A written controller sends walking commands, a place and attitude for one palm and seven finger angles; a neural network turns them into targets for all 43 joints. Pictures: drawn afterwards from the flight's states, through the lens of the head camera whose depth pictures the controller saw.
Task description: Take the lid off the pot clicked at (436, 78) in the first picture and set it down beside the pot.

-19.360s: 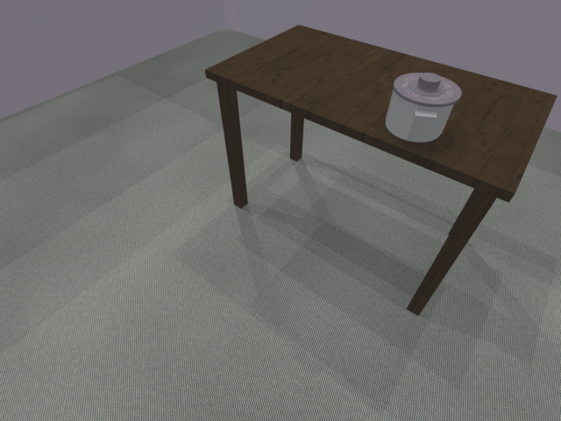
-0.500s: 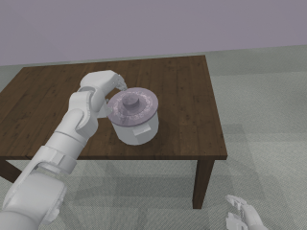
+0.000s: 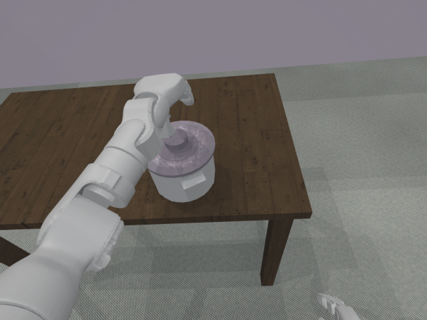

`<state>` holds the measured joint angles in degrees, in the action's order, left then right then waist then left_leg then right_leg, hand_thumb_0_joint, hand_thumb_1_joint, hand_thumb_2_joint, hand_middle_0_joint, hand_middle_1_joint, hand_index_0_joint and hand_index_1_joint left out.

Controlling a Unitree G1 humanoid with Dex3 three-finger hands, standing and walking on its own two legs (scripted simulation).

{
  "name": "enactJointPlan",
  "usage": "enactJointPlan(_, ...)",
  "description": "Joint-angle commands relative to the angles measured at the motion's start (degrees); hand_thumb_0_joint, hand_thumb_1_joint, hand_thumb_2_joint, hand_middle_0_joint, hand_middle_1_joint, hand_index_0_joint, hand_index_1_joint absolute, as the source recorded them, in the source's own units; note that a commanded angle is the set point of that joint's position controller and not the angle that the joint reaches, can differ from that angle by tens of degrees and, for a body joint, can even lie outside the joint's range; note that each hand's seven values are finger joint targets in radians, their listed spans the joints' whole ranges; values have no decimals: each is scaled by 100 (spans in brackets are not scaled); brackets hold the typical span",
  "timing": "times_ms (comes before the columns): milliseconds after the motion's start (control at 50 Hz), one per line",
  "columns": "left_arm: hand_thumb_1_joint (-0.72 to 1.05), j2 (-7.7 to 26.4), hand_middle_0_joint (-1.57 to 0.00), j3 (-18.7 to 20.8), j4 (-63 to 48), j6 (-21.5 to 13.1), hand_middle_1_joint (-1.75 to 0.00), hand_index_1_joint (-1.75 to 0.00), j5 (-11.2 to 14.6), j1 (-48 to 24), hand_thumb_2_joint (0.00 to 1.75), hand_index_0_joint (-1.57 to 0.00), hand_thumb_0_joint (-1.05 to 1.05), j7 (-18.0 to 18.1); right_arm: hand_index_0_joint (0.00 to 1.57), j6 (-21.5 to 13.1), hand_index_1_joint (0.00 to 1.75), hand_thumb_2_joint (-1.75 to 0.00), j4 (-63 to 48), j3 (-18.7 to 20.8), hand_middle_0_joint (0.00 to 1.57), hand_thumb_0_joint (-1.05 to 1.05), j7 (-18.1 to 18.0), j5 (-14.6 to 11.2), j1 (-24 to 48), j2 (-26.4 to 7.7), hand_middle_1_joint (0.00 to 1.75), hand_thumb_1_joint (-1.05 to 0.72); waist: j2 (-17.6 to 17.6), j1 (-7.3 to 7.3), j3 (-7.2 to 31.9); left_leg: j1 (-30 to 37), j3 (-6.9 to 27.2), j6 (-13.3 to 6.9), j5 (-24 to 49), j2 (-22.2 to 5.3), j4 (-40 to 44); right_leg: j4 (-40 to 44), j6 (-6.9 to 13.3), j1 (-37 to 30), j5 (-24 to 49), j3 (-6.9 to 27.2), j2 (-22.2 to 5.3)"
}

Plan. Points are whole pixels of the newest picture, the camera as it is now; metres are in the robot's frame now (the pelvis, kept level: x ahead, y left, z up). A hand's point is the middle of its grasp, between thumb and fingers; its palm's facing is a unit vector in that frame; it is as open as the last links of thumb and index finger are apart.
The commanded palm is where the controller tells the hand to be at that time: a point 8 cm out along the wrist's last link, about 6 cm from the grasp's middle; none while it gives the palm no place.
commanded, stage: move the open hand above the knob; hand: left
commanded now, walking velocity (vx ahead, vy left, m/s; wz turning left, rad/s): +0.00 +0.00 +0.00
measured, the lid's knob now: (176, 139) +0.48 +0.08 +0.08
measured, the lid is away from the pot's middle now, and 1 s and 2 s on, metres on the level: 0.00 0.00 0.00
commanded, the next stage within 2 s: lower the open fingers around the knob in 0.50 s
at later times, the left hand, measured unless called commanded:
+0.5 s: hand (169, 129) +0.44 +0.08 +0.14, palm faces -0.25 -0.03 -0.97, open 9.9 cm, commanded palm +0.43 +0.09 +0.21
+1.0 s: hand (169, 137) +0.45 +0.08 +0.11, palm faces -0.32 -0.06 -0.94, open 9.9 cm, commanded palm +0.43 +0.10 +0.18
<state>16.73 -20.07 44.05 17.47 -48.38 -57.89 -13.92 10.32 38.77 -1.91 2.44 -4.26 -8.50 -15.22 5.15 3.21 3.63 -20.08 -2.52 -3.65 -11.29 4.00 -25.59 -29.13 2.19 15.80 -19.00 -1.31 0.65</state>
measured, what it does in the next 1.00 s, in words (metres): stands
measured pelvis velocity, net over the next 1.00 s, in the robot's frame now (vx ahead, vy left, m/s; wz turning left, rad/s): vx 0.00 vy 0.00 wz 0.01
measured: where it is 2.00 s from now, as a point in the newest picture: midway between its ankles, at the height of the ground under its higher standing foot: outside the picture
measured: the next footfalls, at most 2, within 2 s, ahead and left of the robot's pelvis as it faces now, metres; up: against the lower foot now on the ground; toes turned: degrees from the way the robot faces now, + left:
none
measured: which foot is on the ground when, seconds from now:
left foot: down 0.00-1.00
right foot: down 0.00-1.00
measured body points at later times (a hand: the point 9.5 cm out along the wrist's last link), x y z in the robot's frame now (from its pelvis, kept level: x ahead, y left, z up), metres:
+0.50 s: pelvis -0.01 +0.01 +0.00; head +0.01 -0.03 +0.45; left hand +0.45 +0.08 +0.19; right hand +0.14 -0.22 -0.13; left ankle +0.01 +0.08 -0.74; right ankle -0.05 -0.09 -0.74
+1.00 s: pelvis +0.00 +0.00 +0.00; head +0.03 -0.04 +0.45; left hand +0.46 +0.09 +0.16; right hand +0.12 -0.24 -0.14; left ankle +0.01 +0.08 -0.74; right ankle -0.05 -0.09 -0.74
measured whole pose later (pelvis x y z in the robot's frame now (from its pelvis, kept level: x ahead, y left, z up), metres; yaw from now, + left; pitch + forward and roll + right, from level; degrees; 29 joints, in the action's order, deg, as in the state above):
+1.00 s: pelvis +0.00 +0.00 +0.00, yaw +0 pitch +6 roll +1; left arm 14.1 -22.3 46.5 19.5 -47.9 -54.8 -14.3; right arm 10.3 38.1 -0.5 2.8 -4.0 -10.9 -15.9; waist 5.0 3.3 3.5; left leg -19.9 -2.2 -4.1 -11.2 4.2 -25.0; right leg -27.5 1.9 15.0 -18.5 -1.5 0.6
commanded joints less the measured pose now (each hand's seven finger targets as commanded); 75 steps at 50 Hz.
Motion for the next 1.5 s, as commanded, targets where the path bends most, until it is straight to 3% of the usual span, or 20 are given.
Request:
enactJointPlan(0, -29, 362, -85, 14, -182, 333, -8, -8, -196, -1849, 144, -85, 0, 201, 20, -130, 30, -90, -817, 218, 20, 0, 110, -70, 473, -590, 30, -90, -901, -116, 1597, 1184, 346, -2, 1647, -87, -15, 191, -35, -19, 2507, -41, -14)
enactJointPlan(20, -29, 148, -85, -114, -630, 335, -8, -8, -171, -2008, 144, -85, 0, 119, 20, -124, 30, -90, -948, 277, 20, 0, 144, -45, 541, -567, 30, -90, -841, -85, 1867, 1367, 367, -48, 1911, -69, -95, 209, -13, -109, 2700, -17, -38)
enactJointPlan(80, -29, 809, -85, 146, -1931, 179, -8, -8, -124, -3228, 144, -85, 0, 7, 20, -146, 30, -90, -1058, 325, 20, 0, 110, -34, 566, -586, 30, -90, -713, 65, 2683, 1999, 503, -138, 2166, -50, -199, 240, -43, -377, 2975, 100, -35)
enactJointPlan(140, -29, 1615, -85, 670, -2389, -152, -8, -8, -110, -4034, 144, -85, 0, 151, 20, -330, 30, -90, -946, 311, 20, 0, -16, -24, 413, -572, 30, -90, -709, 96, 2884, 2177, 595, -165, 1956, -70, -156, 272, -50, -394, 2836, 135, 11)
enactJointPlan(240, -29, 567, -85, 244, -45, 237, -8, -8, -188, -2397, 144, -85, 0, 429, 20, -202, 30, -90, -497, 260, 20, 0, 59, -41, 224, -585, 30, -90, -1066, -34, 1462, 1412, 515, 11, 1553, -167, 103, 269, 14, 303, 1993, -118, 64)
enactJointPlan(300, -29, 149, -85, -61, -194, 435, -8, -8, -140, -2372, 144, -85, 0, 407, 20, -146, 30, -90, -656, 279, 20, 0, 136, -29, 385, -614, 30, -90, -958, -66, 1642, 1448, 474, 21, 1414, -127, 96, 281, 17, 244, 1906, -94, 34)
enactJointPlan(360, -29, 565, -85, 85, -1052, 377, -8, -8, -198, -3111, 144, -85, 0, 275, 20, -160, 30, -90, -855, 306, 20, 0, 108, -4, 550, -595, 30, -90, -807, -4, 2489, 1884, 528, -61, 1721, -78, -62, 263, 12, -176, 2372, 47, -12)
enactJointPlan(440, -29, 1226, -85, 427, -1356, 102, -8, -8, -209, -4019, 144, -85, 0, 280, 20, -276, 30, -90, -791, 238, 20, 0, -54, -13, 465, -552, 30, -90, -948, 82, 2485, 1808, 543, -122, 1442, -54, -11, 346, -22, -265, 2377, 121, 3)
enactJointPlan(540, -29, 614, -85, 248, 91, 302, -8, -8, -156, -2793, 144, -85, 0, 321, 20, -214, 30, -90, -577, 220, 20, 0, -50, -22, 301, -606, 30, -90, -1143, 14, 1575, 1361, 471, -37, 1316, -110, 123, 364, 6, 120, 2064, -3, 15)
enactJointPlan(600, -29, 201, -85, -108, 308, 480, -8, -8, -139, -2657, 144, -85, 0, 200, 20, -156, 30, -90, -657, 222, 20, 0, -7, -34, 365, -613, 30, -90, -1072, 48, 1537, 1339, 450, -31, 1234, -53, 88, 362, -7, 157, 2055, -4, 8)
enactJointPlan(640, -29, 208, -85, -146, -172, 451, -8, -8, -136, -3053, 144, -85, 0, 69, 20, -143, 30, -90, -747, 259, 20, 0, -3, -21, 392, -622, 30, -90, -971, 100, 1849, 1500, 468, -78, 1340, -37, 28, 373, -7, 35, 2214, 43, -12)
enactJointPlan(720, -29, 1120, -85, 447, -1496, 18, -8, -8, -90, -3950, 144, -85, 0, 12, 20, -337, 30, -90, -902, 272, 20, 0, -96, 37, 349, -580, 30, -90, -713, 67, 3012, 2095, 577, -160, 1881, 2, -124, 336, -8, -523, 2893, 177, -40)
enactJointPlan(840, -29, 729, -85, 373, 165, 172, -8, -8, -164, -2367, 144, -85, 0, 208, 20, -235, 30, -90, -620, 248, 20, 0, -57, -26, 148, -655, 30, -90, -1218, -19, 1570, 1231, 398, -96, 1582, -63, 38, 359, -14, -87, 2613, 26, 28)
enactJointPlan(920, -29, 338, -85, 64, -773, 136, -8, -8, -68, -2442, 144, -85, 0, 141, 20, -204, 30, -90, -907, 305, 20, 0, 32, -7, 391, -604, 30, -90, -875, -36, 2200, 1587, 404, -134, 2163, -26, -153, 280, -4, -342, 3165, 101, -44)
enactJointPlan(980, -29, 991, -85, 416, -1486, 10, -8, -8, -182, -2727, 144, -85, 0, 172, 20, -200, 30, -90, -911, 350, 20, 0, 47, 9, 357, -629, 30, -90, -712, -14, 2719, 1997, 477, -171, 2455, -50, -266, 255, -28, -474, 3375, 152, -12)
enactJointPlan(1080, -29, 668, -85, 206, -893, 62, -8, -8, -157, -2457, 144, -85, 0, 337, 20, -148, 30, -90, -729, 309, 20, 0, 0, -40, 295, -581, 30, -90, -1047, 41, 2053, 1593, 388, -149, 2062, -70, -169, 269, -40, -193, 3101, 64, 42)
enactJointPlan(1200, -29, 274, -85, -64, -592, 145, -8, -8, -157, -2039, 144, -85, 0, 366, 20, -45, 30, -90, -730, 328, 20, 0, 63, -68, 370, -579, 30, -90, -980, 84, 1950, 1566, 411, -110, 1958, -94, -228, 242, -33, 41, 2812, 12, 43)
enactJointPlan(1260, -29, 767, -85, 329, -418, 132, -8, -8, -181, -2024, 144, -85, 0, 423, 20, -12, 30, -90, -743, 267, 20, 0, 14, -62, 385, -624, 30, -90, -967, -1, 2015, 1360, 349, -99, 1737, -73, -185, 225, -25, -178, 2797, 81, 21)
enactJointPlan(1320, -29, 583, -85, 132, -1010, 49, -8, -8, -190, -2536, 144, -85, 0, 429, 20, -12, 30, -90, -838, 285, 20, 0, 0, -46, 481, -549, 30, -90, -740, 40, 2390, 1545, 402, -120, 1873, -70, -245, 206, -1, -229, 2894, 109, -8)
enactJointPlan(1480, -29, 609, -85, 204, 28, 196, -8, -8, -216, -2401, 144, -85, 0, 486, 20, 23, 30, -90, -666, 276, 20, 0, -82, -68, 252, -606, 30, -90, -984, 109, 1786, 1228, 393, -104, 1208, -100, -98, 334, -20, 76, 2214, 57, 49)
